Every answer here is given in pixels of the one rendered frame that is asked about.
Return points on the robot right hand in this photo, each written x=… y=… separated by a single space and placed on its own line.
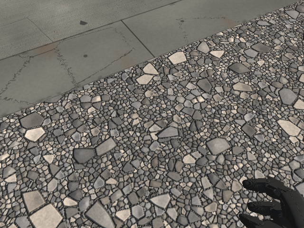
x=288 y=213

